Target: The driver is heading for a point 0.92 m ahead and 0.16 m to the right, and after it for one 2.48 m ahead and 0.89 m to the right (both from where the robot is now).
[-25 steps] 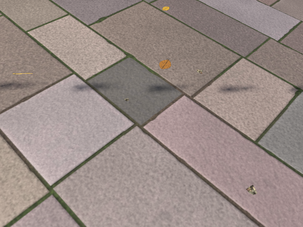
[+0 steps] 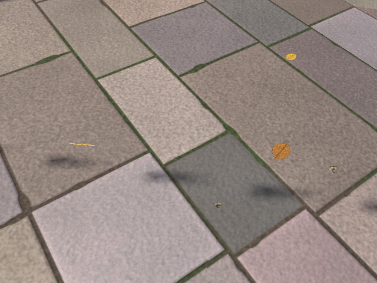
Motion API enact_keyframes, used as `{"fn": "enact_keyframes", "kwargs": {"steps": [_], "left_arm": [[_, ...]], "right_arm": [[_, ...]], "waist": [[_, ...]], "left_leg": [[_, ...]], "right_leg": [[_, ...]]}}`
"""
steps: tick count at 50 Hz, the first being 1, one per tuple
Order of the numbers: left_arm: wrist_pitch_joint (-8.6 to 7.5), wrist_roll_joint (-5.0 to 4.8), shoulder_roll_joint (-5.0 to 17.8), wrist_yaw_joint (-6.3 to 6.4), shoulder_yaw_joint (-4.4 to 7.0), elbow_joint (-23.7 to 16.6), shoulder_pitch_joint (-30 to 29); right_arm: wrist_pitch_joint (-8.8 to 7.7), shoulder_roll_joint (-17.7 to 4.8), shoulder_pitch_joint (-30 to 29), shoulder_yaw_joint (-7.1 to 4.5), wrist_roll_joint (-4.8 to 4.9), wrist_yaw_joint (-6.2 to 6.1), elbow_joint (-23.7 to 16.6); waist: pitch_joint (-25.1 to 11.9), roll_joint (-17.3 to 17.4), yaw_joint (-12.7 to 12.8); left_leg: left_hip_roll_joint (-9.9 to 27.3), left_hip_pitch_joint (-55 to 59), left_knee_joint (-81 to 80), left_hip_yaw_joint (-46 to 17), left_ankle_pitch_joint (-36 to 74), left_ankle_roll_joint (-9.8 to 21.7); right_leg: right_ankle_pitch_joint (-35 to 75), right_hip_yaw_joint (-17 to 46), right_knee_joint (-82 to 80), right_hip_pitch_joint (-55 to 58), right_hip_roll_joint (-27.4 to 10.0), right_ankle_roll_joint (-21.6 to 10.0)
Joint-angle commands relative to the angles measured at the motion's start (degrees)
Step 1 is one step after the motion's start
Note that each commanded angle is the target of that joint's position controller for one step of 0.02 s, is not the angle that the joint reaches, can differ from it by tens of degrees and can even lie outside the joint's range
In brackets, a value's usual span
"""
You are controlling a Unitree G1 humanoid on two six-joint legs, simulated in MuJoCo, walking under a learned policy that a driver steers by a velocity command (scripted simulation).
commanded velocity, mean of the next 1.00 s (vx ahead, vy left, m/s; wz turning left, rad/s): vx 0.83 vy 0.00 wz -0.38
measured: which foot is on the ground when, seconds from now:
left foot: up 0.00-0.28, down 0.30-0.76, up 0.78-1.00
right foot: down 0.00-0.28, up 0.30-0.72, down 0.74-1.00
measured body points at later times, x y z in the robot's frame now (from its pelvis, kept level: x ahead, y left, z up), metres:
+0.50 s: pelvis +0.43 +0.02 +0.01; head +0.43 +0.01 +0.46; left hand +0.71 +0.20 -0.06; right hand +0.35 -0.27 -0.10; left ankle +0.45 +0.16 -0.73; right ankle +0.41 -0.10 -0.61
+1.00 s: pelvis +0.73 -0.18 +0.01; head +0.77 -0.19 +0.46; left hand +0.95 +0.02 -0.10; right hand +0.72 -0.49 -0.10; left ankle +0.85 -0.07 -0.64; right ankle +0.72 -0.28 -0.73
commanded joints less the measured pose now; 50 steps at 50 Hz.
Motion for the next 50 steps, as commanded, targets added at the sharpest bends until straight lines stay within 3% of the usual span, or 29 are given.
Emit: {"fn": "enact_keyframes", "kwargs": {"steps": [1,3,7,11,13,14,15,16,17,18,19,20,21,23,27,31,32,34,35,36,37,38,39,40,41,42,43,46,50], "left_arm": [[-1.07,-0.39,3.0,-0.17,0.02,-3.7,0.7],[-0.87,-1.54,2.6,0.56,-0.40,-3.1,1.7],[-0.20,-2.19,5.0,2.24,0.44,-3.3,3.9],[0.52,-3.61,4.3,2.40,0.58,-2.2,8.4],[1.28,-3.00,4.5,2.39,0.76,-2.2,8.1],[1.60,-1.79,4.4,2.03,0.58,-3.5,5.6],[1.68,0.59,-0.2,1.87,-0.94,-5.7,5.1],[0.92,-3.72,-5.5,1.55,-3.22,-8.0,15.6],[1.58,-5.35,-0.1,2.68,-2.60,-6.3,12.0],[2.00,-3.73,3.0,2.83,-1.92,-7.3,3.9],[2.33,-2.17,2.9,2.67,-1.73,-8.1,-0.3],[2.51,-1.10,2.1,2.25,-1.52,-9.4,-3.8],[3.07,-1.86,0.9,1.62,-1.44,-10.4,-3.3],[4.47,-2.93,-0.9,0.98,-1.85,-11.9,-4.1],[4.45,-1.39,-0.3,0.21,-2.52,-14.2,-7.9],[3.02,-0.95,0.5,-1.11,-2.83,-16.1,-18.3],[2.26,-1.61,-0.6,-1.68,-3.41,-17.6,-20.2],[1.15,-1.05,1.9,-2.44,-2.62,-19.0,-22.9],[0.88,-0.46,3.8,-2.24,-1.57,-18.8,-20.4],[0.84,-0.17,7.4,-1.67,0.05,-16.6,-10.0],[1.15,0.69,10.2,-0.55,1.42,-13.8,1.3],[1.61,2.03,16.0,1.11,2.13,-11.3,8.5],[1.30,4.38,15.0,0.69,1.24,-13.0,8.9],[1.68,4.00,11.0,0.41,0.77,-12.8,7.1],[1.32,2.65,9.0,0.23,0.05,-11.5,3.0],[0.81,1.55,7.0,0.25,-0.38,-10.2,-0.5],[0.51,1.39,5.0,0.27,-0.71,-10.0,-3.5],[-0.02,1.66,3.0,0.46,-0.66,-9.6,-11.4],[0.69,1.43,4.9,2.77,0.24,-7.8,-15.6]], "right_arm": [[-2.03,-4.8,-1.9,-0.77,-1.00,-0.22,-7.5],[-1.59,-4.4,-3.8,-0.49,-1.36,-0.91,-9.2],[-1.99,-1.8,-17.0,0.74,-1.76,-0.88,-14.7],[-1.43,-6.8,-18.7,-1.97,1.35,-1.74,-16.8],[-1.92,-10.0,-12.7,-4.09,1.84,-2.18,-16.2],[-1.98,-11.6,-2.0,-5.12,1.99,-2.48,-14.7],[-1.10,-15.6,13.2,-6.12,1.79,-3.22,-12.8],[-0.81,-19.7,14.7,-6.50,-0.23,-1.72,-10.3],[-0.20,-12.6,11.6,-5.72,-0.18,-1.61,-11.5],[0.37,-8.7,9.4,-4.93,0.48,-1.94,-10.8],[0.93,-8.1,7.5,-4.51,-0.07,-1.89,-9.8],[1.19,-7.1,5.7,-4.22,-0.84,-1.55,-8.7],[1.10,-6.0,3.9,-3.87,-1.40,-1.41,-7.6],[0.83,-4.0,2.2,-3.60,-0.13,-0.67,-5.8],[0.22,-7.8,0.9,-4.22,-0.14,-0.88,-3.5],[0.16,-10.0,8.8,-3.91,-0.11,-0.71,0.0],[0.47,-13.2,10.2,-4.28,0.78,-0.60,0.8],[1.79,-15.0,12.0,-4.08,1.40,-0.84,2.4],[2.52,-16.3,13.5,-4.02,1.16,-1.28,3.3],[3.18,-17.4,13.3,-3.86,0.81,-1.46,4.2],[3.04,-17.3,11.6,-3.41,0.98,-1.64,3.8],[2.43,-9.4,14.5,-1.42,-1.44,-1.33,1.0],[1.27,-7.2,25.3,-0.35,1.64,-0.65,3.5],[1.40,-14.3,17.0,-2.71,3.11,-1.06,2.9],[2.06,-12.2,11.7,-2.67,3.54,-1.54,0.1],[2.84,-9.7,9.3,-2.24,2.38,-2.26,-0.1],[4.16,-8.8,10.2,-2.66,1.71,-2.49,0.3],[8.11,-4.8,13.6,-2.96,2.37,-2.80,-0.1],[9.16,-4.7,8.0,-3.20,0.77,-2.26,-3.7]], "waist": [[-2.0,2.5,-4.2],[1.3,1.8,-5.3],[4.1,-1.8,-0.3],[1.0,-5.6,1.1],[-3.4,-6.2,-3.2],[-10.6,-6.3,-9.2],[-22.6,0.2,-14.0],[-31.1,28.2,-6.8],[-22.0,21.0,-8.9],[-12.0,12.3,-10.4],[-7.2,2.3,-9.1],[-3.2,-0.4,-7.8],[-1.7,2.5,-5.0],[0.0,4.0,-3.3],[3.6,0.9,-1.3],[5.9,-4.6,-5.5],[7.8,-1.5,-4.9],[7.4,0.6,-3.6],[3.5,3.4,-1.2],[-2.9,6.0,4.8],[-9.1,6.7,11.6],[-20.3,-7.2,8.2],[-39.7,-15.5,5.0],[-35.3,-6.2,7.3],[-22.2,-6.0,4.5],[-15.0,-1.8,1.9],[-11.5,-3.5,-0.7],[-7.4,-6.1,-5.9],[-4.6,-6.5,-6.6]], "left_leg": [[5.2,-18.4,-7.0,-3.3,0.5,-1.2],[6.3,-17.3,-14.4,-1.3,0.6,-3.8],[2.1,0.4,-38.7,3.9,22.7,-7.1],[0.3,6.3,-49.0,0.2,23.3,-8.5],[-0.1,11.4,-51.0,0.8,15.4,-6.4],[3.9,23.6,-48.2,-0.9,13.0,-3.9],[15.1,41.7,-45.7,-12.5,-0.2,-0.2],[30.1,55.1,-57.5,-48.2,-21.2,10.5],[27.3,49.0,-61.3,-49.7,-34.7,8.6],[24.1,41.1,-61.2,-37.4,-25.0,5.6],[21.9,32.6,-61.0,-27.4,-10.9,4.3],[18.8,25.3,-62.2,-20.1,-2.5,3.3],[17.8,20.4,-63.2,-15.2,0.9,3.0],[16.9,16.3,-65.2,-7.6,6.4,2.4],[15.4,10.7,-68.8,3.8,16.9,2.5],[13.3,14.4,-73.8,10.9,22.5,1.5],[16.1,15.0,-73.4,10.1,27.2,2.3],[16.6,21.4,-68.5,10.6,52.0,2.7],[17.2,24.4,-62.3,9.6,65.1,2.2],[16.9,23.5,-50.5,9.0,73.7,1.1],[14.1,14.3,-35.9,9.4,69.7,-1.4],[4.8,-2.7,-11.0,8.1,6.8,-4.7],[-1.4,-11.2,6.9,-6.5,-18.2,-5.7],[1.5,-11.4,7.4,-6.9,-14.4,-6.6],[4.2,-16.4,4.0,-2.6,-12.1,-7.7],[6.7,-17.5,0.6,-0.4,-9.1,-8.6],[8.2,-14.7,-0.8,0.5,-6.9,-9.1],[9.9,-7.9,-3.3,2.5,-4.8,-10.0],[10.6,-8.4,-19.3,4.8,9.6,-9.4]], "right_leg": [[-9.0,32.6,-17.9,13.1,-15.5,-11.9],[-5.8,29.6,-18.7,5.3,-14.6,-11.9],[-1.0,21.4,-18.9,-11.8,-9.0,-7.3],[-4.8,27.1,-12.3,-1.0,-10.9,-3.9],[10.8,26.6,0.0,6.1,-10.6,-1.4],[15.7,24.2,13.2,2.9,-9.4,0.6],[4.5,18.9,33.2,-6.4,-6.8,1.7],[-24.0,13.5,51.3,-24.9,-4.2,3.4],[-18.4,11.2,57.7,-33.3,-10.5,3.3],[-13.8,8.6,58.3,-36.0,-11.9,3.2],[-10.6,7.2,56.5,-33.3,-14.2,3.3],[-8.8,7.0,53.4,-30.7,-15.8,3.1],[-8.3,7.5,51.9,-28.4,-17.7,3.1],[-8.6,6.8,50.4,-28.6,-19.8,3.2],[3.3,6.8,41.2,-28.6,-19.6,4.6],[13.1,0.2,22.5,-21.9,-14.0,2.0],[11.3,0.1,17.8,-20.6,-14.3,1.2],[6.1,-5.0,11.0,-16.3,-10.5,0.1],[3.5,-5.9,9.5,-10.3,-8.0,-0.6],[5.9,-5.0,6.9,2.9,-6.7,-2.0],[18.1,-1.6,3.9,21.1,-10.0,-3.0],[41.8,16.5,11.9,43.4,-27.5,-4.0],[40.8,39.6,6.8,54.6,-39.8,-12.9],[43.3,31.6,2.3,44.5,-35.8,-10.7],[44.3,21.3,1.4,35.6,-33.9,-9.3],[42.2,16.2,-1.1,26.4,-31.1,-7.4],[39.5,11.3,-3.9,18.6,-29.6,-6.8],[32.7,1.3,-12.0,3.8,-29.2,-6.4],[27.3,-9.3,-13.5,2.5,-26.4,-4.9]]}}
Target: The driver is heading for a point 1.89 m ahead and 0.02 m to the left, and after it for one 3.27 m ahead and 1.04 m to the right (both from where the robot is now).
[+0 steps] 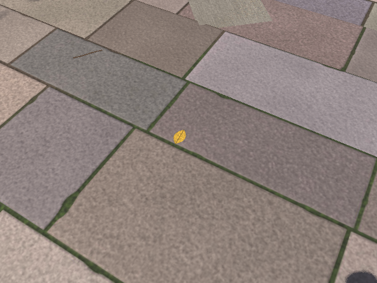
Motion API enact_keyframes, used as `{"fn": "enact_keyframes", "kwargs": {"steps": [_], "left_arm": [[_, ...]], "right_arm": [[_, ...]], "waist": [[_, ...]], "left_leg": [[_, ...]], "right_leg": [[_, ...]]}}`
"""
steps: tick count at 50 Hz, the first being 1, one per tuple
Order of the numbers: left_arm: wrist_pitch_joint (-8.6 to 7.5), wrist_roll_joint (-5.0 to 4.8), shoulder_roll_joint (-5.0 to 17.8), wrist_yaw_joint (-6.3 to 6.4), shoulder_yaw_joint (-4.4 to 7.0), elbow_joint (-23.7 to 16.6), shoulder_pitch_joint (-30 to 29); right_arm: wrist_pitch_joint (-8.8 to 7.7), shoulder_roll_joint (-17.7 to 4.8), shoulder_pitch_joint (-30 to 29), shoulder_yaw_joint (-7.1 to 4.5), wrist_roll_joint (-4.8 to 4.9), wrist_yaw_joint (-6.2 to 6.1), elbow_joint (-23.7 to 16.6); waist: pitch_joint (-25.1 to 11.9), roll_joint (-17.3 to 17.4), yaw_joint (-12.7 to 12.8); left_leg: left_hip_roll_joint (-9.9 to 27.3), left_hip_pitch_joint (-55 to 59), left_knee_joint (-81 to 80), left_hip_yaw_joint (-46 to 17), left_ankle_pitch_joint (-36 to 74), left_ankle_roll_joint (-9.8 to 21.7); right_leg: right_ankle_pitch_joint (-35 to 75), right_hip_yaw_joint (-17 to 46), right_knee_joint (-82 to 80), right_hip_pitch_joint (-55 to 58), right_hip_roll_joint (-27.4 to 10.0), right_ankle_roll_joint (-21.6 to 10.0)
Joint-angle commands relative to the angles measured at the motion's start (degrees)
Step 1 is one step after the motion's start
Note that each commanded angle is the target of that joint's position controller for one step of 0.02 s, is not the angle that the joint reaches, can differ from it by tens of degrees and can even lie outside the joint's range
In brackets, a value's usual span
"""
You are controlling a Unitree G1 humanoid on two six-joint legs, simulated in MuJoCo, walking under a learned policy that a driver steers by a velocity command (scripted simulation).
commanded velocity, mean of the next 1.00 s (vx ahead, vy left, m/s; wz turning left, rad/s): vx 0.17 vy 0.00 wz -0.13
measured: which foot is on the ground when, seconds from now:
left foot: up 0.00-0.18, down 0.20-0.78, up 0.80-1.00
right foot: down 0.00-0.20, up 0.22-0.76, down 0.78-1.00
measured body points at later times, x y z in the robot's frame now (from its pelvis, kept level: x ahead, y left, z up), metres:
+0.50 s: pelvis +0.13 +0.05 +0.00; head +0.15 +0.07 +0.44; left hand +0.20 +0.34 -0.14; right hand +0.33 -0.17 -0.09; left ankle +0.18 +0.12 -0.74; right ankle +0.15 -0.12 -0.68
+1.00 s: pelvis +0.19 -0.04 +0.01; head +0.19 -0.09 +0.46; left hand +0.26 +0.23 -0.09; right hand +0.31 -0.35 -0.10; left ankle +0.33 +0.13 -0.65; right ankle +0.11 -0.10 -0.74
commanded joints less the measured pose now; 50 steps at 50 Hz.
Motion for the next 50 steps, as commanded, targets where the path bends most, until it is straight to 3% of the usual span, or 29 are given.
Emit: {"fn": "enact_keyframes", "kwargs": {"steps": [1,5,8,9,10,11,12,13,14,15,17,18,20,22,23,27,31,34,37,38,39,40,41,42,43,44,45,46,50], "left_arm": [[-0.58,-0.58,6.5,1.75,1.68,-5.0,-10.3],[1.23,-2.77,8.8,2.13,2.53,-3.8,-10.3],[2.71,-4.35,10.0,1.91,3.27,-2.9,-10.5],[3.10,-4.76,9.1,1.75,3.14,-2.3,-9.7],[3.41,-3.32,8.5,1.49,2.97,-2.3,-6.4],[3.69,-0.15,4.8,1.46,1.75,-3.7,-3.0],[4.00,-1.26,7.5,1.19,1.92,-2.8,-2.2],[4.47,-3.08,8.6,1.18,2.31,-3.1,-5.5],[4.85,-2.87,7.9,1.61,2.22,-2.5,-7.1],[5.42,-2.18,7.5,2.14,2.17,-1.5,-7.8],[6.50,-2.13,5.9,2.01,2.01,1.2,-4.8],[6.72,-2.41,4.5,1.80,1.66,2.7,-3.1],[6.65,-2.66,4.3,2.00,1.34,2.6,-5.1],[6.72,-2.73,6.4,2.28,1.84,1.4,-7.0],[6.95,-2.90,7.4,2.38,2.21,1.0,-7.2],[7.96,-2.99,6.8,2.54,2.84,0.3,-5.9],[8.08,-2.70,4.8,1.86,2.66,-0.4,-4.2],[8.23,-2.84,5.1,0.85,2.90,-1.3,-2.9],[8.95,-2.97,5.7,-0.14,3.56,-1.3,1.2],[9.10,-3.30,6.2,0.03,4.10,0.4,5.6],[8.85,-3.65,8.6,0.42,5.40,3.7,13.8],[7.89,-3.29,14.6,1.10,6.85,5.1,20.6],[4.66,-2.18,17.9,0.02,6.38,1.7,17.2],[2.43,-1.38,15.6,0.04,5.66,0.5,11.1],[1.26,-1.92,13.2,0.57,4.61,-0.3,6.9],[1.10,-2.71,11.0,1.01,3.80,-0.4,5.1],[1.11,-2.88,8.8,1.44,2.97,0.1,4.9],[0.78,-2.49,7.2,1.66,2.34,0.3,6.4],[-0.43,-1.78,7.3,1.52,2.02,2.4,13.9]], "right_arm": [[0.89,0.3,7.7,0.03,-0.92,1.12,-1.7],[1.92,-2.5,3.4,-1.18,-0.88,3.75,-4.9],[2.21,-4.8,4.4,-2.75,-0.94,4.11,-6.8],[1.69,-6.2,9.0,-3.79,-1.39,3.51,-5.8],[0.94,-12.4,11.5,-5.72,-1.77,2.26,-5.8],[0.42,-16.7,8.2,-5.59,-3.02,1.55,-8.2],[-1.12,-14.2,7.7,-4.36,-3.79,2.84,-10.3],[-2.06,-11.7,5.3,-3.61,-2.94,3.47,-10.8],[-2.20,-8.9,2.8,-2.72,-1.54,3.15,-10.5],[-1.82,-5.6,-0.2,-1.52,-1.07,2.50,-10.5],[-1.82,-0.8,-2.9,0.60,-2.80,1.48,-10.0],[-2.15,0.4,-2.8,1.07,-3.64,1.15,-9.2],[-2.51,-1.7,-2.7,0.30,-4.43,0.22,-8.2],[-1.64,-5.6,-1.6,-1.10,-4.04,-0.98,-7.4],[-1.06,-6.1,-1.3,-1.40,-3.75,-1.46,-7.3],[-0.14,-4.4,-3.7,-1.34,-3.31,-2.38,-7.1],[0.05,-4.3,-6.6,-1.88,-3.36,-2.30,-6.6],[0.32,-5.2,-7.8,-2.45,-2.95,-1.61,-5.9],[0.56,-6.0,-10.4,-2.96,-1.09,-0.70,-5.3],[0.81,-5.3,-10.1,-3.07,-0.08,-0.26,-4.6],[1.03,-2.8,-11.3,-2.64,0.24,0.04,-4.5],[1.09,1.7,-15.3,-1.45,-0.51,0.58,-5.9],[-0.54,1.4,-20.1,-1.38,-0.12,1.04,-9.8],[-2.63,-3.0,-23.9,-2.25,1.17,1.73,-10.6],[-4.04,-5.6,-21.4,-3.13,0.92,1.97,-9.4],[-4.66,-5.9,-17.7,-3.54,-0.50,1.64,-6.7],[-5.03,-5.2,-15.6,-3.44,-1.47,1.58,-5.0],[-4.99,-4.2,-14.9,-3.29,-1.32,1.86,-3.7],[-4.18,-1.3,-14.7,-2.14,-0.10,2.40,-2.2]], "waist": [[-7.6,-6.9,-4.6],[-7.6,-6.7,-3.1],[-6.7,-5.9,-4.3],[-8.2,-3.0,-6.5],[-6.9,9.5,-6.7],[-9.6,21.3,-0.6],[-21.2,13.0,-2.3],[-19.4,6.2,-2.6],[-15.7,0.9,-1.8],[-13.8,-0.8,-0.9],[-14.5,1.9,1.2],[-14.5,2.3,1.3],[-12.6,3.1,-0.2],[-12.1,4.2,-1.9],[-11.8,4.2,-2.5],[-9.0,4.0,-2.6],[-9.9,3.6,-2.0],[-11.0,4.5,-1.3],[-12.1,5.2,1.9],[-13.0,3.8,3.3],[-11.8,-0.5,6.0],[-6.9,-15.2,7.7],[-3.7,-15.5,7.1],[-0.3,-11.0,6.3],[-0.2,-11.7,3.1],[-1.9,-10.1,1.2],[-2.7,-10.4,0.6],[-3.6,-10.9,0.9],[-2.6,-9.5,3.3]], "left_leg": [[2.0,11.2,-10.4,0.0,13.7,1.1],[0.8,12.4,-19.6,3.1,14.7,4.2],[-2.6,15.9,-25.0,6.8,7.6,7.7],[-5.4,22.4,-30.2,7.3,10.5,9.9],[-1.6,28.4,-36.6,-2.9,42.8,13.0],[10.0,37.2,-37.4,-25.4,58.2,22.9],[15.1,38.9,-42.7,-35.5,44.5,27.3],[14.6,37.5,-44.6,-31.4,32.6,25.4],[13.0,34.2,-44.3,-26.0,23.9,21.7],[10.9,29.9,-44.2,-21.3,19.6,18.9],[7.2,23.5,-45.6,-13.2,18.9,15.9],[6.2,23.1,-46.3,-9.7,19.5,15.4],[6.4,23.7,-47.0,-6.2,20.2,15.7],[9.0,27.3,-47.4,-6.9,17.4,17.4],[10.6,28.9,-48.1,-7.8,14.1,18.2],[13.0,30.3,-50.4,-6.4,7.9,18.6],[12.9,30.6,-49.5,0.1,11.2,17.9],[13.9,31.1,-48.2,3.6,14.1,17.2],[14.3,30.4,-43.5,7.1,15.2,13.5],[12.7,26.6,-41.4,8.9,2.2,10.9],[8.8,16.5,-32.5,11.4,-13.7,7.5],[1.4,-3.7,-8.4,15.6,-24.5,3.0],[-6.0,-18.4,-1.1,0.5,-21.2,2.7],[-3.5,-22.2,-0.2,-4.2,-12.5,4.5],[-2.6,-21.1,-2.6,-4.3,-4.5,5.4],[-1.2,-17.7,-4.8,-4.0,1.5,4.9],[-0.7,-15.3,-7.9,-3.2,6.9,4.0],[-1.1,-13.2,-8.5,-1.9,11.3,3.5],[-1.6,-16.8,-10.6,-0.5,19.6,3.5]], "right_leg": [[27.8,0.7,-8.8,-2.1,-14.0,-9.2],[23.8,-0.9,-4.6,5.0,-16.9,-7.0],[27.7,-1.6,4.8,6.5,-17.8,-3.7],[27.8,-2.7,14.1,5.1,-15.1,-1.6],[11.0,-3.5,30.2,-2.5,-8.6,2.8],[-30.7,1.2,49.6,-19.6,2.7,7.3],[-31.3,15.0,56.3,-20.5,3.6,6.4],[-26.7,16.1,56.6,-23.1,2.0,4.9],[-21.8,15.7,53.7,-24.5,-0.5,3.9],[-18.2,16.2,49.8,-22.6,-2.6,3.7],[-12.5,15.9,44.5,-13.2,-3.7,4.1],[-11.0,15.8,40.3,-10.7,-3.7,4.8],[-10.8,16.0,33.1,-9.7,-2.9,6.0],[-12.3,15.0,32.6,-12.7,-2.4,6.9],[-12.8,14.8,33.6,-14.9,-2.7,7.2],[-13.4,13.9,35.9,-19.9,-4.6,8.2],[-13.4,10.9,30.6,-16.5,-5.0,7.3],[-13.1,7.9,24.6,-11.8,-3.9,5.4],[-7.8,5.3,13.3,-4.4,-2.4,1.9],[-5.3,4.2,8.4,1.4,-0.3,-0.7],[-10.0,8.8,4.2,10.3,-0.4,-4.6],[-24.7,32.9,-3.3,16.5,-13.7,-11.8],[-46.4,59.9,-14.9,14.1,-20.2,-20.1],[-47.9,56.8,-20.0,13.1,-21.2,-17.7],[-40.1,51.4,-19.3,12.9,-19.6,-14.5],[-32.4,44.8,-17.0,13.1,-17.2,-11.6],[-27.4,38.8,-16.7,13.0,-15.0,-9.8],[-23.8,34.6,-16.9,13.4,-13.1,-8.6],[-11.6,24.3,-17.7,18.7,-11.5,-5.7]]}}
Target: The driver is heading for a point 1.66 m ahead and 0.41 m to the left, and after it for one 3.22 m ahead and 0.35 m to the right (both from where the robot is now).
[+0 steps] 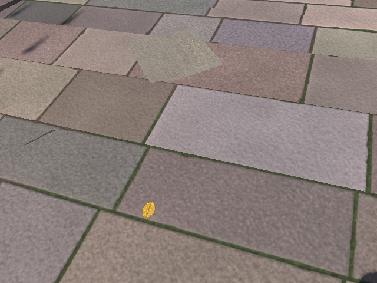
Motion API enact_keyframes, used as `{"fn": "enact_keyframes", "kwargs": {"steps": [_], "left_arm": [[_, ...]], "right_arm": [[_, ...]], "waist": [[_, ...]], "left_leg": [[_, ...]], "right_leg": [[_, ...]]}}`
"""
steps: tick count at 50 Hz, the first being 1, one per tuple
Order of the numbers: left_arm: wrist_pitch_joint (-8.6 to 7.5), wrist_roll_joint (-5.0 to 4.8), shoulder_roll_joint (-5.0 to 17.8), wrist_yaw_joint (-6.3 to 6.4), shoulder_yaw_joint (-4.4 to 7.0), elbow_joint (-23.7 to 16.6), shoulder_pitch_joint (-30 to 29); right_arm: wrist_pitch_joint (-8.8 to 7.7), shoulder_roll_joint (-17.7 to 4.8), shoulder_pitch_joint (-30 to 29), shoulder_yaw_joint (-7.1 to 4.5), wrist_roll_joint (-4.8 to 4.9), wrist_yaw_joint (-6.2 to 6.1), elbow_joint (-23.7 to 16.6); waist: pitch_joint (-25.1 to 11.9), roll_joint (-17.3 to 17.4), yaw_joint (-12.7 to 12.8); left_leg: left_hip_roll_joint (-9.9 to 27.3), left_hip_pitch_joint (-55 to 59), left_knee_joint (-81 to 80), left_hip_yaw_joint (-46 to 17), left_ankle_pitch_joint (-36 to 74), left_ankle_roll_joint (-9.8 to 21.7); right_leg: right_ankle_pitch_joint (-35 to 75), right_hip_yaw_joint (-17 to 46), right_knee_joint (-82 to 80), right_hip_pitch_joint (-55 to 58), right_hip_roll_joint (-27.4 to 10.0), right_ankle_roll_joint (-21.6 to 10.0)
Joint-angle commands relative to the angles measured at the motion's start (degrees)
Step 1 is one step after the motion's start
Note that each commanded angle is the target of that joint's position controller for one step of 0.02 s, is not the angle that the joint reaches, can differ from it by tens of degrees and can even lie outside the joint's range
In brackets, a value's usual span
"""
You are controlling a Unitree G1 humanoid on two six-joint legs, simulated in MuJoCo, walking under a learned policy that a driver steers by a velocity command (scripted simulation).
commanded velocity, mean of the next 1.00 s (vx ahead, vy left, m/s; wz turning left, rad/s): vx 0.92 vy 0.00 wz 0.26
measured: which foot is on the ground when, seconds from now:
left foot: up 0.00-0.32, down 0.34-0.78, up 0.80-1.00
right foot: down 0.00-0.34, up 0.36-0.74, down 0.76-1.00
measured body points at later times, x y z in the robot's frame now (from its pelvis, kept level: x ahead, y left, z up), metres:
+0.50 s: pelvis +0.36 +0.07 -0.03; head +0.38 +0.05 +0.42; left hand +0.41 +0.35 -0.11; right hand +0.52 -0.16 -0.16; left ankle +0.37 +0.12 -0.75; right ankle +0.36 -0.11 -0.64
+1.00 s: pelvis +0.83 +0.15 -0.01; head +0.84 +0.14 +0.44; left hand +0.72 +0.38 -0.13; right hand +1.11 +0.00 -0.08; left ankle +0.84 +0.33 -0.68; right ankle +0.83 +0.08 -0.75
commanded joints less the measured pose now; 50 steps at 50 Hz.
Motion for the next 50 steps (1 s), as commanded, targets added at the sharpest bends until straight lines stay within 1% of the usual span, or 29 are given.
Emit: {"fn": "enact_keyframes", "kwargs": {"steps": [1,4,10,13,15,16,17,18,19,20,21,22,24,27,29,30,32,34,36,37,38,39,40,41,42,43,44,46,50], "left_arm": [[-1.81,0.76,8.5,0.25,1.68,-2.2,2.8],[-2.49,1.86,8.2,0.27,1.33,-2.6,3.1],[-2.79,1.62,7.4,0.77,0.40,-1.7,3.7],[-1.57,2.11,10.9,2.27,0.73,-1.3,5.0],[-0.24,2.32,13.9,3.91,1.47,-1.6,3.5],[0.18,2.51,15.0,4.16,1.75,-2.4,1.0],[-0.39,2.48,16.2,3.79,2.00,-4.0,-3.7],[-2.93,4.00,4.6,1.76,-1.13,-6.0,-0.9],[-6.44,-0.76,3.4,0.26,-2.70,-10.3,-2.5],[-8.53,-2.06,9.1,-0.55,-1.56,-12.7,-12.7],[-9.20,-2.60,8.3,-0.77,-1.73,-14.7,-14.4],[-9.08,-0.62,6.9,-0.65,-1.97,-13.5,-13.7],[-6.86,0.59,7.0,-0.77,-1.42,-12.4,-7.9],[-4.85,2.30,6.8,-0.16,-1.68,-15.1,-12.1],[-5.06,3.05,3.9,-0.66,-2.72,-16.4,-17.2],[-5.19,2.43,3.0,-0.95,-2.94,-17.1,-20.2],[-5.11,-0.01,4.8,-0.90,-2.36,-17.9,-23.6],[-5.17,-1.08,6.8,-1.06,-1.70,-18.6,-26.8],[-5.08,-1.26,9.5,-1.37,-0.06,-17.7,-21.3],[-4.65,-1.83,11.9,-1.29,1.31,-15.8,-13.6],[-3.83,-2.10,13.7,-1.17,2.24,-13.1,-1.0],[-2.88,-1.58,17.2,-1.02,2.54,-9.9,12.3],[-3.31,-0.41,19.9,-2.27,3.38,-7.9,11.0],[-3.18,0.00,12.4,-2.25,2.12,-9.7,7.5],[-2.76,0.79,9.7,-2.02,1.65,-10.7,5.5],[-2.73,1.12,10.4,-2.77,1.75,-10.4,4.2],[-2.99,1.00,10.1,-3.05,1.68,-10.4,2.1],[-2.80,0.17,7.6,-2.93,0.87,-10.2,-0.3],[-2.59,-1.22,8.1,-1.33,1.02,-8.7,1.3]], "right_arm": [[-0.77,-1.3,-8.1,0.46,0.74,0.58,-4.0],[-0.87,-2.0,-8.5,0.57,1.87,1.40,-4.7],[-2.60,-0.1,-11.7,2.35,1.86,4.87,-7.0],[-3.13,0.1,-13.2,2.80,2.11,5.87,-9.6],[-2.27,-3.0,-4.1,1.76,2.65,5.54,-9.3],[-1.53,-7.2,8.3,0.09,2.43,5.00,-6.4],[-0.96,-11.2,23.6,-1.86,2.31,3.87,-3.3],[0.00,-12.5,26.4,-1.47,1.63,2.36,-0.9],[-0.85,-11.2,24.2,-0.92,0.46,1.98,-3.1],[-1.13,-7.6,26.1,-0.62,-0.19,1.15,-2.8],[-1.67,-6.3,23.3,0.15,-0.77,1.19,-2.9],[-1.99,-4.4,18.3,0.82,-0.61,1.49,-4.2],[-1.83,-3.6,9.8,1.28,-1.18,0.76,-7.3],[-1.87,-2.9,6.8,1.82,0.33,-0.56,-7.7],[-2.17,-3.4,9.0,1.73,1.01,-1.67,-6.2],[-2.44,-4.0,13.0,1.53,1.23,-1.70,-4.9],[-2.91,-5.4,16.4,1.22,1.43,-1.16,-3.9],[-2.54,-5.7,18.5,1.17,1.09,-0.79,-2.8],[-1.38,-7.3,17.8,0.97,-0.60,-0.55,-2.2],[-0.69,-7.7,16.1,1.03,-2.17,-0.26,-2.3],[-0.11,-7.7,12.4,1.33,-3.22,-0.26,-3.0],[-0.46,-4.3,11.0,2.53,-4.26,-0.75,-4.9],[-2.25,3.8,23.1,4.54,-0.46,0.55,-5.8],[-3.94,-2.1,20.5,4.50,0.78,0.97,-5.5],[-4.87,-4.7,10.0,4.20,1.48,1.47,-7.6],[-5.57,-3.6,2.8,4.72,-0.14,1.26,-9.7],[-6.01,-2.8,1.1,4.60,-1.33,0.98,-10.6],[-5.64,-2.3,2.5,4.44,-1.85,0.90,-10.3],[-5.10,-2.2,-3.5,4.72,-2.09,0.16,-12.5]], "waist": [[5.0,-9.0,2.5],[8.4,-9.6,3.3],[12.5,-6.6,4.4],[8.8,-9.5,2.8],[2.6,-13.7,-3.8],[-3.5,-13.5,-9.8],[-9.2,-10.2,-18.3],[-11.1,11.5,-11.8],[-21.9,12.5,-10.2],[-14.5,3.6,-14.1],[-7.1,-2.4,-9.5],[-2.0,-9.4,-5.1],[3.9,-5.6,1.6],[9.7,-3.1,2.6],[8.7,-0.8,-0.4],[7.1,0.1,-3.1],[6.3,2.9,-6.3],[6.6,3.9,-8.4],[3.1,5.8,-4.9],[-1.8,6.7,-0.2],[-7.5,7.2,7.3],[-14.8,-2.4,11.2],[-19.4,-34.0,1.1],[-15.9,-22.0,3.0],[-8.8,-11.5,5.0],[-3.0,0.6,4.4],[-1.3,2.2,2.0],[1.4,-1.6,-1.3],[7.5,-1.7,-0.8]], "left_leg": [[0.7,-16.8,-1.1,-1.5,6.7,0.1],[-2.2,-16.5,-3.6,-4.0,10.4,0.4],[-2.5,-12.2,-14.1,2.9,13.0,3.8],[-7.8,-3.5,-17.3,11.6,5.4,7.4],[-11.2,6.6,-16.0,14.1,-1.4,9.9],[-11.8,20.7,-15.2,12.0,-3.6,11.9],[-9.8,43.6,-20.8,4.7,-1.1,15.1],[2.4,66.1,-14.7,-15.8,-13.8,21.3],[13.2,73.0,-30.7,-50.9,-41.8,31.0],[11.2,67.6,-39.4,-50.2,-41.1,25.0],[10.4,57.3,-40.5,-45.2,-34.6,23.2],[7.7,44.8,-41.9,-39.8,-29.3,22.2],[2.0,27.3,-44.5,-31.9,-25.9,22.5],[-2.9,8.5,-46.1,-18.7,-14.9,20.1],[-6.9,1.3,-43.7,-11.5,-10.2,16.9],[-5.9,2.1,-44.1,-12.2,-12.0,16.2],[-2.6,14.0,-43.5,-13.3,-12.2,15.3],[1.2,28.2,-41.2,-14.1,-6.0,14.1],[5.1,40.9,-35.3,-13.0,18.8,11.9],[5.1,45.0,-26.6,-10.6,36.5,10.7],[3.9,40.2,-11.4,-6.8,47.1,8.9],[1.6,26.2,12.9,-3.9,31.3,7.1],[-10.9,2.3,33.1,-4.7,-20.1,2.7],[-6.3,-5.7,33.1,-9.5,-18.7,5.3],[-4.1,-7.3,31.0,-9.2,-16.4,6.4],[-2.9,-4.9,25.1,-8.0,-15.6,7.0],[-1.6,-3.2,18.9,-8.4,-14.6,6.8],[-0.5,0.6,11.2,-8.2,-12.8,5.3],[-0.6,-1.1,-5.3,-6.1,-6.4,0.6]], "right_leg": [[-4.9,8.2,-12.0,9.8,-12.2,-4.3],[-1.5,1.3,-14.0,7.3,-12.0,-2.3],[17.1,-9.9,-14.6,9.8,-11.5,1.7],[65.0,-13.6,-4.8,14.6,-12.2,3.9],[92.1,-14.2,11.0,17.0,-13.9,4.6],[97.2,-13.2,24.9,12.7,-14.3,4.5],[87.0,-13.1,44.3,-2.2,-11.8,4.9],[-5.0,-7.3,69.5,-32.6,-1.0,5.3],[-15.4,6.3,81.7,-47.1,5.2,4.7],[-7.8,8.7,76.5,-50.0,1.8,0.9],[-4.5,8.3,70.9,-49.3,-0.2,0.2],[-2.9,7.7,66.1,-44.6,-2.1,0.0],[-2.6,7.7,60.2,-37.6,-4.6,2.2],[4.2,1.1,43.9,-30.2,-6.2,6.0],[19.7,-2.5,29.4,-17.9,-4.6,7.1],[26.2,-3.4,25.1,-13.7,-3.2,7.3],[29.1,-2.3,16.4,-17.5,-2.8,6.8],[25.9,-2.2,11.2,-24.2,-3.1,4.6],[17.9,-4.1,12.3,-24.4,-1.0,1.2],[13.1,-6.2,14.5,-19.0,1.4,-1.1],[11.4,-7.1,16.8,-5.5,2.3,-3.1],[2.5,5.2,20.0,12.7,-3.5,-5.0],[-21.8,45.3,1.1,28.3,-15.6,-17.3],[-34.0,54.7,-6.0,29.4,-16.2,-14.9],[-25.7,45.3,-3.3,23.1,-15.0,-13.0],[-15.0,38.8,-3.7,13.4,-11.8,-11.8],[-9.1,34.5,-3.6,8.5,-9.8,-12.4],[-3.2,28.5,-5.5,2.2,-5.4,-12.9],[2.5,25.0,-8.3,-6.3,-4.3,-13.8]]}}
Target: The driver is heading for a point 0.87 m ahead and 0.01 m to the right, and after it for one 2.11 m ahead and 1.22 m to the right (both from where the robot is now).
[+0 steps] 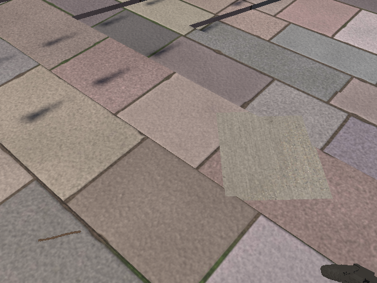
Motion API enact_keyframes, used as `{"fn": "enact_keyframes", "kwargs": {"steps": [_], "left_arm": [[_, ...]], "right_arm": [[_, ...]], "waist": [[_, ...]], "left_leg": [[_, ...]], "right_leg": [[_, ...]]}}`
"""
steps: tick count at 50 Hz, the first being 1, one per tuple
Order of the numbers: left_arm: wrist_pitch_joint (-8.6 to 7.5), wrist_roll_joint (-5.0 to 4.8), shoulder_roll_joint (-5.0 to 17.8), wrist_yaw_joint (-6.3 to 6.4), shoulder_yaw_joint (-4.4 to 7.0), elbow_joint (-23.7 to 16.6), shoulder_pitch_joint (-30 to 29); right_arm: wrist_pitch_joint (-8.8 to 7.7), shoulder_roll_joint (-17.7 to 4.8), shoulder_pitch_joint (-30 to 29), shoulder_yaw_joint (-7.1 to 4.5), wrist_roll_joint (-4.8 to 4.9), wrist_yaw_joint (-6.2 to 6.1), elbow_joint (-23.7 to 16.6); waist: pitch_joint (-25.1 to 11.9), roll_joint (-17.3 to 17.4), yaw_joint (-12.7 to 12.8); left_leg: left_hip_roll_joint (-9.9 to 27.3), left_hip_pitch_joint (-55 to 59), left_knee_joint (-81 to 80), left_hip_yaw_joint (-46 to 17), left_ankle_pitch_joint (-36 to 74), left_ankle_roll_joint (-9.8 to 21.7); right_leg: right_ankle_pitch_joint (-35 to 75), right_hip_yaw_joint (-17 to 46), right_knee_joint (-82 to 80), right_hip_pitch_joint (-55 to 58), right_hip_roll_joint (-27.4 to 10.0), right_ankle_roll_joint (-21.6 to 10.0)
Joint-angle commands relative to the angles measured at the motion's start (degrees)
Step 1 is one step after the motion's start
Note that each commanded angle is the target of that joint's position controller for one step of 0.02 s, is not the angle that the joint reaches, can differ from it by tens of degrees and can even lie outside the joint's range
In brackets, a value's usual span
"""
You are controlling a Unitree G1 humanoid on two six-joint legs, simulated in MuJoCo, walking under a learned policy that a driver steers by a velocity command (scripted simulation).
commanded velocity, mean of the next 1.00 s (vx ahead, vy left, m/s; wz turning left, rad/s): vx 0.88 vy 0.00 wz -0.10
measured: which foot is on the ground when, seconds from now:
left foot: up 0.00-0.22, down 0.24-0.60, up 0.62-0.96, down 0.98-1.00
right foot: down 0.00-0.26, up 0.28-0.60, down 0.62-0.98, up 1.00-1.00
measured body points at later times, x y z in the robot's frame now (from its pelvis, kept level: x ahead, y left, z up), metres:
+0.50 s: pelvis +0.45 -0.02 -0.01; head +0.47 -0.04 +0.44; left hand +0.77 +0.14 -0.04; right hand +0.31 -0.28 -0.14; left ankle +0.42 +0.13 -0.74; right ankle +0.55 -0.18 -0.72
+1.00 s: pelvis +0.87 -0.09 -0.08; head +0.90 -0.07 +0.36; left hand +0.82 +0.20 -0.22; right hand +1.11 -0.35 -0.13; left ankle +1.04 +0.00 -0.80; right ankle +0.67 -0.24 -0.76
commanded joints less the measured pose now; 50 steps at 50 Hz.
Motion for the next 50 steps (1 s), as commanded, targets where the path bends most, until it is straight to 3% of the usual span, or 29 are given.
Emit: {"fn": "enact_keyframes", "kwargs": {"steps": [1,4,9,11,12,13,14,15,16,17,19,21,23,26,29,31,32,33,34,35,36,37,40,42,44,46,48,49,50], "left_arm": [[-0.98,-0.67,8.3,1.62,2.27,-4.7,-5.0],[-0.58,-1.02,8.7,2.15,2.62,-2.3,-2.3],[0.22,-1.50,6.7,2.67,3.04,1.2,-1.0],[1.40,0.35,8.8,2.28,3.93,1.7,-2.0],[1.70,1.69,9.1,1.68,3.65,-0.7,-7.4],[1.37,-0.70,0.4,0.77,0.88,-0.4,3.4],[1.42,-2.02,0.8,1.28,-0.96,0.5,5.3],[1.28,-1.93,6.6,1.78,0.24,-2.0,-6.2],[0.81,-0.33,8.2,2.12,0.52,-3.9,-14.7],[-0.29,0.69,7.0,1.99,0.46,-6.1,-21.2],[-1.22,0.10,3.4,1.06,-0.12,-7.8,-23.2],[-1.95,0.05,2.9,0.51,-0.42,-9.2,-25.9],[-2.94,1.99,2.9,-0.36,-1.00,-9.9,-26.7],[-3.25,1.03,5.1,-1.04,-0.44,-9.2,-27.1],[-2.90,0.67,7.7,0.02,0.93,-8.4,-26.0],[-3.10,0.77,9.8,0.73,2.96,-4.4,-10.9],[-3.01,1.93,12.0,0.97,3.27,-2.9,-2.0],[-1.93,1.84,17.6,0.98,4.36,-3.3,-2.1],[-1.40,1.18,16.5,0.78,4.89,-1.9,-3.3],[-1.56,1.26,11.3,0.95,3.67,-1.6,-6.2],[-1.65,1.81,8.2,0.76,2.48,-1.5,-11.3],[-1.90,2.51,7.5,0.35,2.21,-0.8,-14.6],[-2.63,0.80,5.7,0.62,1.58,0.2,-20.9],[-2.40,-0.21,9.1,1.49,2.65,0.4,-22.4],[-2.61,-1.05,11.2,1.78,3.47,2.1,-18.1],[-1.88,-1.50,12.1,2.34,3.82,3.2,-15.5],[-0.02,-0.76,12.8,2.53,4.02,2.8,-14.8],[0.52,0.04,11.0,2.53,3.46,2.1,-13.3],[1.39,-1.17,2.2,2.32,0.72,1.7,-1.2]], "right_arm": [[-0.82,-4.2,-7.3,-1.07,-0.23,-0.33,-5.5],[-1.64,-2.8,-14.0,-1.03,-0.10,0.25,-8.0],[-2.58,-7.4,-12.6,-3.97,2.55,-0.11,-8.3],[-3.28,-10.5,-3.4,-5.96,3.30,-0.24,-6.7],[-2.61,-11.3,11.1,-6.18,3.31,-0.85,-4.3],[-2.47,-15.9,20.5,-7.45,1.27,-0.19,-0.5],[-1.97,-10.2,21.5,-6.47,2.56,0.97,0.7],[-1.05,-6.0,19.9,-5.74,3.08,0.56,0.9],[-0.35,-6.2,18.0,-5.56,2.38,0.48,2.2],[-0.02,-6.7,16.5,-5.66,1.37,0.62,3.6],[-0.07,-4.6,15.2,-4.50,0.50,0.73,5.4],[0.11,-3.1,15.1,-3.74,2.29,0.70,6.3],[0.45,-7.3,12.4,-5.12,3.50,-0.56,6.0],[0.55,-10.9,13.9,-6.52,3.23,-1.77,5.6],[1.73,-9.2,18.5,-6.04,3.57,-1.59,6.8],[1.96,-7.3,17.6,-4.97,2.19,-0.79,6.6],[1.99,-2.7,19.3,-3.45,1.72,-0.56,5.4],[1.31,-1.4,26.9,-2.65,5.08,-0.99,4.5],[1.34,-2.4,23.6,-2.31,7.28,-1.77,3.4],[1.75,-4.3,16.6,-2.77,6.44,-2.17,3.2],[2.85,-4.1,14.5,-3.02,4.93,-2.37,3.5],[3.69,-3.2,13.8,-2.92,3.54,-2.23,3.7],[4.08,-1.4,11.4,-2.33,2.09,-1.65,3.0],[1.76,-0.6,9.8,-1.49,-0.26,0.42,2.7],[0.76,-2.4,9.8,-2.26,0.04,1.99,3.9],[0.96,-5.2,7.1,-2.80,-0.02,1.78,3.6],[1.39,-8.3,11.4,-3.94,-0.73,1.19,5.7],[1.66,-10.7,14.9,-4.47,-1.37,0.69,6.3],[1.68,-13.8,14.7,-4.05,-4.73,0.20,4.8]], "waist": [[5.6,-2.8,-2.3],[5.7,-4.6,0.7],[2.7,-7.8,-1.0],[-4.3,-9.6,-6.5],[-13.3,-10.2,-14.1],[-26.6,14.7,-11.0],[-31.1,23.1,-11.0],[-19.5,18.5,-14.2],[-11.5,5.3,-14.3],[-3.6,-1.0,-13.1],[0.5,1.6,-8.5],[3.1,2.2,-6.3],[3.8,2.4,-4.3],[3.0,0.1,-3.2],[3.6,-2.0,-1.6],[-3.9,-5.4,7.2],[-13.1,-13.8,8.7],[-16.9,-25.2,3.3],[-13.0,-20.6,3.9],[-4.4,-10.7,3.8],[1.1,-5.7,0.9],[5.7,-6.9,-2.1],[8.4,-6.0,-7.6],[4.3,-5.1,-7.9],[-0.8,-4.5,-8.0],[-0.8,-4.0,-8.0],[-3.7,-1.6,-11.9],[-6.5,0.9,-13.5],[-18.7,17.5,-8.1]], "left_leg": [[-0.3,-3.8,-14.8,0.8,10.1,-3.2],[-3.9,8.5,-26.0,2.8,23.8,-3.9],[-3.6,14.4,-32.8,-0.7,23.2,-2.4],[-4.9,21.8,-32.7,3.2,20.1,0.0],[1.0,39.1,-27.4,-0.8,15.3,3.1],[16.9,67.7,-29.6,-31.6,-6.0,16.2],[19.4,69.5,-36.9,-44.4,-31.0,14.8],[15.8,61.0,-39.1,-37.2,-25.7,10.7],[13.1,51.6,-39.7,-30.0,-16.0,8.9],[11.4,42.9,-41.0,-25.6,-7.9,9.0],[8.8,32.1,-44.8,-22.3,-1.7,10.7],[8.9,26.5,-46.4,-22.4,1.0,11.9],[5.3,16.9,-46.9,-17.0,1.6,10.1],[4.2,5.3,-46.3,-15.1,-4.2,8.5],[3.7,10.2,-36.8,-14.1,-5.9,5.7],[-1.1,2.8,-12.3,-9.8,-0.3,3.0],[-3.1,-4.1,9.0,-6.7,-15.6,2.2],[-2.8,-14.7,22.5,-2.8,-17.2,-0.2],[1.0,-23.0,27.1,-1.3,-11.4,-0.4],[3.1,-23.7,25.7,-1.7,-7.7,-0.3],[4.7,-20.6,23.0,-0.8,-4.8,-0.5],[5.1,-17.3,20.6,-2.0,-5.2,-1.0],[5.4,-9.8,2.7,-1.7,-7.8,-1.7],[2.9,6.7,-17.4,3.5,8.5,-0.5],[-0.8,20.8,-21.7,3.1,25.7,0.1],[-1.7,22.1,-29.5,0.5,30.1,0.4],[-1.4,30.6,-33.2,2.2,32.3,0.4],[2.6,39.0,-30.6,1.7,43.7,0.5],[22.5,55.5,-27.4,-17.2,61.9,9.0]], "right_leg": [[0.2,18.8,-12.4,-6.3,-12.4,-9.3],[1.0,16.6,-12.8,-14.1,-10.0,-6.0],[16.5,17.5,-2.2,1.4,-11.2,-1.9],[39.1,16.1,13.0,8.9,-10.8,-0.1],[39.9,15.1,29.4,0.6,-11.1,0.8],[14.9,7.2,56.6,-26.5,-2.7,5.8],[-14.2,6.3,61.0,-32.7,-6.4,3.9],[-12.2,5.0,57.0,-35.7,-8.8,2.4],[-10.9,3.2,54.7,-35.2,-9.7,1.9],[-10.7,2.3,50.5,-36.1,-10.1,1.5],[-10.8,2.2,41.3,-31.0,-12.1,1.0],[-8.8,2.5,31.2,-28.8,-14.8,1.9],[5.6,0.4,16.8,-18.0,-13.8,3.6],[21.8,-0.6,12.5,1.1,-11.3,5.8],[14.3,0.2,8.3,4.3,-11.8,5.5],[11.9,0.5,9.7,21.3,-14.0,3.8],[3.4,9.4,11.5,32.4,-23.0,1.9],[-0.4,31.9,6.3,36.0,-35.4,-6.5],[-24.5,42.2,-2.5,31.8,-35.4,-8.3],[-23.2,35.6,-5.3,23.4,-32.7,-6.5],[-14.7,28.0,-6.8,14.8,-30.1,-5.5],[1.5,24.6,-6.0,6.5,-29.2,-6.9],[30.2,10.3,-6.8,-4.5,-25.6,-4.8],[31.8,1.4,-7.0,-10.9,-18.2,-2.6],[27.6,1.3,-6.6,-10.9,-17.8,-1.9],[23.0,3.0,-2.4,-3.8,-16.5,0.0],[22.1,2.3,13.2,-2.9,-13.7,3.9],[11.9,2.1,25.5,-8.5,-10.1,6.7],[-25.4,-0.8,50.7,-23.8,-4.0,10.0]]}}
